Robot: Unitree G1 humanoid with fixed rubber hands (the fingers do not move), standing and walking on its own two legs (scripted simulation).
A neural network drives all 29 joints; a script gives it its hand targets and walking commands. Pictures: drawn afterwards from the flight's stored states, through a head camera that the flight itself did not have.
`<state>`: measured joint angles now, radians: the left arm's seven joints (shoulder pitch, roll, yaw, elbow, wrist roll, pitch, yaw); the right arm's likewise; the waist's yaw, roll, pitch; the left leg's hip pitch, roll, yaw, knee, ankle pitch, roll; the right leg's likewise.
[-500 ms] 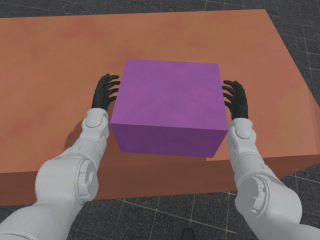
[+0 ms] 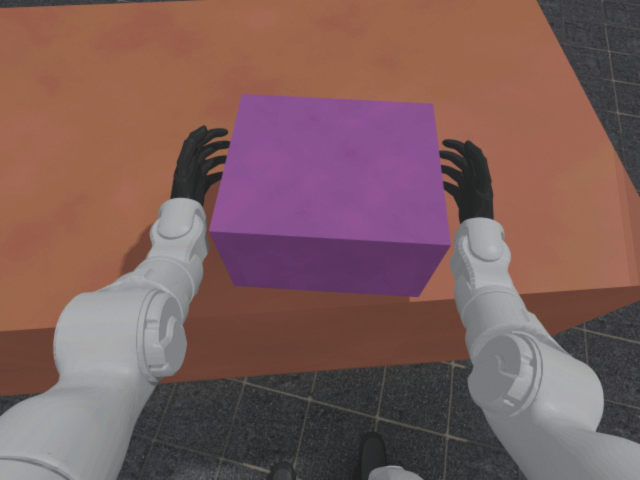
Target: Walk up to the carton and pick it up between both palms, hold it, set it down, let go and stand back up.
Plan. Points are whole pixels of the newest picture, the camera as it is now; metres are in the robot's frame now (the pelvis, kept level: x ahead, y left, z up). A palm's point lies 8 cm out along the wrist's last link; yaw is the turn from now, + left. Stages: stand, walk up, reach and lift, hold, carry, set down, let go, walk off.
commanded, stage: set down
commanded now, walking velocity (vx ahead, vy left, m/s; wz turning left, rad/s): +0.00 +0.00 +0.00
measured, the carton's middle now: (331, 196) +0.48 -0.03 -0.02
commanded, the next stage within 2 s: none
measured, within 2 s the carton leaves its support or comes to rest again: neither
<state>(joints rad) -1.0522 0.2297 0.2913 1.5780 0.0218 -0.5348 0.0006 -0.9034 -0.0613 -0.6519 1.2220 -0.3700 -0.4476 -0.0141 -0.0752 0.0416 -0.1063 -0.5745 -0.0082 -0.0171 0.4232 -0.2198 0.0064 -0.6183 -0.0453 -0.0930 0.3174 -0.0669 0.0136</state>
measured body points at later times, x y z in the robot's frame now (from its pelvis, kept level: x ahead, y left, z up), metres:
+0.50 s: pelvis +0.00 +0.00 +0.00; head +0.13 -0.01 +0.43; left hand +0.48 +0.15 +0.03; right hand +0.43 -0.21 +0.02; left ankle -0.04 +0.11 -0.74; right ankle +0.03 -0.13 -0.74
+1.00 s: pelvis +0.00 +0.00 +0.00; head +0.13 -0.01 +0.43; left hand +0.48 +0.15 +0.02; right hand +0.43 -0.21 +0.02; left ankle -0.04 +0.11 -0.74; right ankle +0.03 -0.13 -0.74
